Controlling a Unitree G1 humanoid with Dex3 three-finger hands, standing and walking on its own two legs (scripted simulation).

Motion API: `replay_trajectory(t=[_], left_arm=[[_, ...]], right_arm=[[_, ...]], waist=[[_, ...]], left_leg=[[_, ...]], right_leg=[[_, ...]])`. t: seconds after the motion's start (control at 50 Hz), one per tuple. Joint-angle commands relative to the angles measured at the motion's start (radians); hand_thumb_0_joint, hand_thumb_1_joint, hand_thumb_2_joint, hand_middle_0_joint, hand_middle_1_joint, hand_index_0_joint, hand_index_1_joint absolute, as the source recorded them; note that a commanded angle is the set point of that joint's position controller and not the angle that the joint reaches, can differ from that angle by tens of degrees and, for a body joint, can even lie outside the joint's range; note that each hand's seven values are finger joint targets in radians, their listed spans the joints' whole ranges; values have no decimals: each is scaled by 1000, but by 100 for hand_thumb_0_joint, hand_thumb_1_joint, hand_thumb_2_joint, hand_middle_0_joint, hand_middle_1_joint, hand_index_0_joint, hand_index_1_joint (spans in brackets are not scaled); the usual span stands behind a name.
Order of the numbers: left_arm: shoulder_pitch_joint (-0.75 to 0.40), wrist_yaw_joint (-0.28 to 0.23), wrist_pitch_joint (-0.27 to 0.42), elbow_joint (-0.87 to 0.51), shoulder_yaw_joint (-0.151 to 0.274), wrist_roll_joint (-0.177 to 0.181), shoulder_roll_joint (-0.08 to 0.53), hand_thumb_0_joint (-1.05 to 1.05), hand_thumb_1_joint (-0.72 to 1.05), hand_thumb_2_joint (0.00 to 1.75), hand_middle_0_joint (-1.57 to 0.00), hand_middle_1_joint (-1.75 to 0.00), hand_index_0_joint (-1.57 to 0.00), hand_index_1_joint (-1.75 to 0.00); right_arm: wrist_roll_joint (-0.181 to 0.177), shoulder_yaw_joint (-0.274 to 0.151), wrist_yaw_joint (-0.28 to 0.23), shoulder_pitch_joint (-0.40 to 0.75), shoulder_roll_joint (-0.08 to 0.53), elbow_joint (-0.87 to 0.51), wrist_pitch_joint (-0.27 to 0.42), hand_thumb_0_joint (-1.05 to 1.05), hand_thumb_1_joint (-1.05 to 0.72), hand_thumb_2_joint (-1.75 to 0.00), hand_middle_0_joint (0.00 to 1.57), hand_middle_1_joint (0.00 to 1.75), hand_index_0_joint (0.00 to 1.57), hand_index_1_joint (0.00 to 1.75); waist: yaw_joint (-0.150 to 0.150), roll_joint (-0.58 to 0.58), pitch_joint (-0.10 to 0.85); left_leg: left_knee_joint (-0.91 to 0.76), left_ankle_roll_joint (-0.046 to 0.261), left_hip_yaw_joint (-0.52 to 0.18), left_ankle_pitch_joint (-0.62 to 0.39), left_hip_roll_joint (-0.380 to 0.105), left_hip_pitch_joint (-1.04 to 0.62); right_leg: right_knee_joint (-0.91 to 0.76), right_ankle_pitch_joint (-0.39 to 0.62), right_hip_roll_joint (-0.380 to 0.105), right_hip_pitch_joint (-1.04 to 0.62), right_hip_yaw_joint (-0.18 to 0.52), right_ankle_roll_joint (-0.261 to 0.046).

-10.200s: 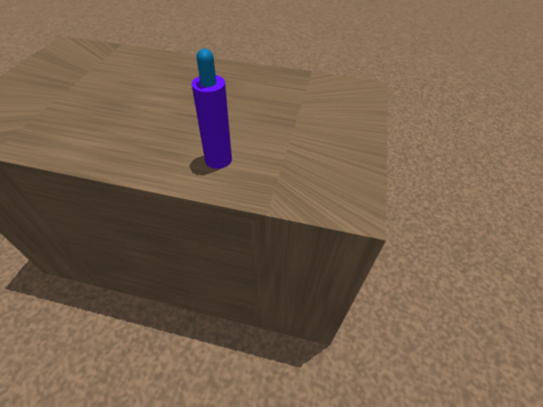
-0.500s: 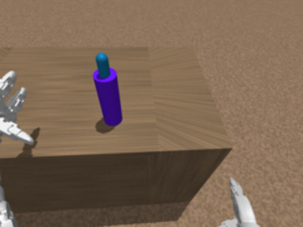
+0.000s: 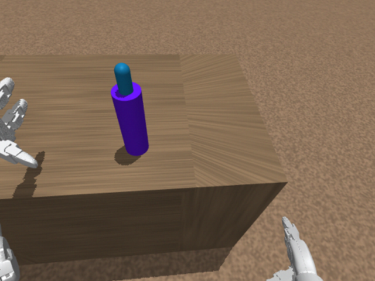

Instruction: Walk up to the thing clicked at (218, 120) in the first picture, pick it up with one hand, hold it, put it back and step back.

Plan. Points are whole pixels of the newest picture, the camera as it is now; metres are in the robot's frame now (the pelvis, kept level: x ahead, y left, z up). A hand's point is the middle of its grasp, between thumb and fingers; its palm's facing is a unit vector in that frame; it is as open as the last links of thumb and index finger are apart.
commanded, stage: go down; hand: left
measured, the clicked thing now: (130, 113) +0.49 +0.10 +0.07
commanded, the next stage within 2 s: approach in 0.66 s
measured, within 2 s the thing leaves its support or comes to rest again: neither
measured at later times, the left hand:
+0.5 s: hand (28, 116) +0.41 +0.28 +0.14, palm faces -0.04 -1.00 -0.01, open 17.3 cm
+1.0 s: hand (39, 132) +0.41 +0.27 +0.11, palm faces -0.05 -1.00 +0.02, open 17.1 cm
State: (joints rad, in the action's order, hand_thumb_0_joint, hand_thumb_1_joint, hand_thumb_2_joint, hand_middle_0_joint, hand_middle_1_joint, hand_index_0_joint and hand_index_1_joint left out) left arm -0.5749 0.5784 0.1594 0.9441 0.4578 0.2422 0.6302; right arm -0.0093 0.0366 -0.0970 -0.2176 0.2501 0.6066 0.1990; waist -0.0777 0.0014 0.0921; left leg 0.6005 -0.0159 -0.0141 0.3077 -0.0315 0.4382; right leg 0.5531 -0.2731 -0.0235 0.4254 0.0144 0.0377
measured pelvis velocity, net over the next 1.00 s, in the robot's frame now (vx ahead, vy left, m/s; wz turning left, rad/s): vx -0.01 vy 0.00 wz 0.00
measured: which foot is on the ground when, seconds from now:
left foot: down 0.00-1.00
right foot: down 0.00-1.00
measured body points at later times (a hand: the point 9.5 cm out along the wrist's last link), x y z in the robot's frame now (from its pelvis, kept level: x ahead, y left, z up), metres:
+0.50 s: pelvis +0.00 +0.00 +0.00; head +0.04 +0.01 +0.44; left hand +0.41 +0.33 +0.15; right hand +0.16 -0.26 -0.07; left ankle -0.01 +0.13 -0.73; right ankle +0.00 -0.15 -0.73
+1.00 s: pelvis -0.01 +0.00 -0.01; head +0.04 +0.02 +0.43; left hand +0.40 +0.33 +0.11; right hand +0.15 -0.25 -0.07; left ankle -0.01 +0.13 -0.73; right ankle +0.00 -0.15 -0.73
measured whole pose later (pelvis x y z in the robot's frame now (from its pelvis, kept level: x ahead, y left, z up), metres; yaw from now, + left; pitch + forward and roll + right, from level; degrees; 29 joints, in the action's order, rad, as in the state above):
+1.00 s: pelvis -0.01 +0.00 -0.01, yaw +0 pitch +11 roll -1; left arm -0.65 0.56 0.19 1.02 0.42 0.24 0.63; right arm -0.01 0.03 -0.07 -0.27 0.26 0.47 0.20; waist -0.09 0.01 0.11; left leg 0.72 -0.01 -0.02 0.35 -0.03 0.57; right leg 0.67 -0.32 -0.02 0.55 0.01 0.04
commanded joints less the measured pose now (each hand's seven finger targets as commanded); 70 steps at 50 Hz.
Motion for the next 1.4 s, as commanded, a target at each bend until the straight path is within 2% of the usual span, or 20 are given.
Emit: replay_trajectory(t=[0.0, 0.16, 0.28, 0.36, 0.4, 0.52, 0.58, 0.62, 0.66, 0.7, 0.76, 0.8, 0.86, 0.96, 1.06, 1.14, 1.22, 1.26, 1.28, 1.38], left_arm=[[-435, -4, 63, -249, 76, 24, 366, 0, -46, 0, -3, 0, -3, 0], [-418, 1, 54, -174, 47, 16, 317, 0, -47, 1, -2, 0, -2, 0], [-456, 2, 38, -156, 47, 13, 332, 0, -46, 1, -3, 0, -2, 0], [-496, -11, 42, -198, 81, -1, 412, 0, -45, 1, -3, 0, -3, 0], [-433, -9, 28, -120, 60, 0, 356, 0, -45, 0, -2, 0, -2, 0], [-400, 12, 43, -81, 53, 2, 349, 0, -45, 0, -2, 0, -3, 0], [-497, 8, 63, -217, 78, 14, 385, 0, -44, 1, -2, 0, -2, 0], [-478, 9, 54, -170, 39, 17, 315, 0, -45, 1, -2, 0, -2, 0], [-556, -3, 55, -246, 51, 18, 349, 0, -45, 1, -2, 0, -2, 0], [-485, -12, 46, -174, 57, 5, 367, 0, -44, 2, -2, 0, -2, 0], [-459, -22, 48, -187, 77, -5, 403, 0, -39, 0, -6, 0, -4, 0], [-445, -28, 49, -189, 75, -5, 380, 0, -37, 1, -4, 0, -3, 0], [-355, -11, 43, -67, 11, 16, 227, 0, -36, 2, -4, 0, -3, 0], [-435, -4, 84, -78, -69, 20, 81, 0, -41, 3, -4, 0, -2, 0], [-531, -79, 157, -168, -29, 14, 137, 0, -46, 4, -3, 0, -3, 0], [-550, -164, 215, -185, -32, -18, 100, 0, -46, 3, -3, 0, -4, 0], [-608, -258, 261, -269, -12, -47, 125, 0, -49, 3, -4, 0, -5, 0], [-594, -301, 267, -265, -27, -59, 89, 0, -52, 2, -5, 0, -5, 0], [-530, -314, 255, -157, -69, -65, 0, 0, -54, 1, -6, 0, -5, 0], [-582, -383, 268, -291, -74, -105, 35, 0, -55, 0, -7, 0, -7, 0]], right_arm=[[-1, -70, -17, 78, 157, -179, 48, 0, 55, -5, 5, 5, 5, 5], [-1, -53, -3, 21, 124, -150, 43, 0, 55, -5, 5, 5, 5, 5], [0, -54, -7, 61, 147, -194, 48, 0, 55, -5, 5, 5, 5, 5], [0, -70, -12, 50, 154, -195, 41, 0, 55, -5, 5, 5, 5, 5], [-1, -61, -11, 24, 142, -197, 37, 0, 55, -5, 5, 5, 5, 5], [1, -63, 1, 22, 146, -231, 38, 0, 54, -5, 5, 5, 5, 5], [-1, -53, 2, 33, 134, -229, 39, 0, 55, -5, 5, 5, 5, 5], [-2, -67, -3, 65, 155, -272, 44, 0, 54, -5, 5, 5, 5, 5], [-2, -49, -10, 47, 139, -244, 43, 0, 54, -5, 5, 5, 5, 5], [-1, -95, -17, 30, 187, -238, 39, 0, 55, -5, 5, 5, 5, 5], [-5, -90, -15, 11, 187, -261, 37, 0, 57, -4, 5, 5, 5, 5], [-2, -79, -7, -60, 151, -209, 29, 0, 57, -4, 5, 5, 5, 5], [-6, -57, 6, -21, 123, -265, 37, 0, 58, -4, 5, 5, 5, 5], [4, -66, 23, 25, 129, -300, 52, 0, 58, -4, 5, 5, 5, 5], [16, -135, 25, -19, 214, -399, 43, 0, 58, -4, 5, 5, 5, 5], [31, -149, 49, -119, 193, -454, 21, 0, 57, -4, 5, 5, 5, 5], [42, -146, 71, -142, 166, -554, 0, 0, 57, -4, 5, 5, 5, 5], [47, -131, 83, -167, 132, -541, -18, 0, 56, -5, 5, 5, 5, 5], [49, -139, 88, -121, 132, -579, -22, 0, 55, -5, 5, 5, 5, 5], [50, -156, 88, -77, 133, -592, -48, 0, 55, -5, 5, 5, 5, 5]], waist=[[8, -100, 348], [1, -134, 305], [-12, -124, 349], [1, -128, 383], [-10, -90, 348], [-6, -87, 316], [4, -130, 365], [-11, -120, 391], [-19, -154, 426], [-24, -118, 390], [-8, -126, 361], [-3, -122, 305], [-26, -68, 233], [-54, -103, 269], [-87, -92, 432], [-94, -94, 453], [-68, -150, 517], [-47, -196, 529], [-45, -179, 497], [-20, -212, 600]], left_leg=[[-36, 22, 3, -344, 24, -243], [-26, 16, 2, -335, 20, -232], [-3, 20, -2, -391, 15, -249], [4, 26, 10, -345, 29, -211], [2, 27, 6, -366, 24, -206], [8, 22, 3, -347, 20, -174], [16, 23, 6, -340, 23, -184], [16, 21, 0, -343, 17, -217], [24, 21, 1, -348, 19, -246], [23, 24, 3, -326, 23, -211], [17, 17, 3, -306, 23, -206], [14, 17, 4, -276, 24, -165], [21, 22, 7, -248, 20, -123], [67, 19, -6, -216, 8, -112], [163, 14, -25, -298, -4, -155], [236, 10, -29, -317, -2, -100], [269, 10, -9, -268, 13, -19], [283, 11, 1, -266, 17, 13], [282, 7, -5, -255, 13, 40], [304, 3, -4, -290, 3, 75]], right_leg=[[-36, 284, 26, -82, -48, -39], [-19, 254, 30, -14, -52, -46], [-11, 295, 30, -17, -48, -41], [-5, 299, 20, -62, -37, -35], [-3, 313, 25, -53, -42, -35], [4, 269, 31, -9, -49, -41], [15, 274, 27, -23, -41, -40], [15, 264, 31, -14, -45, -41], [16, 269, 29, -7, -41, -42], [12, 265, 26, -13, -40, -39], [12, 236, 31, 1, -46, -43], [14, 213, 32, 19, -46, -44], [21, 188, 37, 64, -50, -42], [77, 154, 39, 165, -54, -45], [150, 198, 40, 205, -57, -45], [212, 215, 39, 245, -56, -45], [255, 215, 32, 188, -37, -44], [269, 213, 30, 190, -32, -47], [274, 194, 30, 204, -36, -52], [318, 242, 33, 143, -31, -58]])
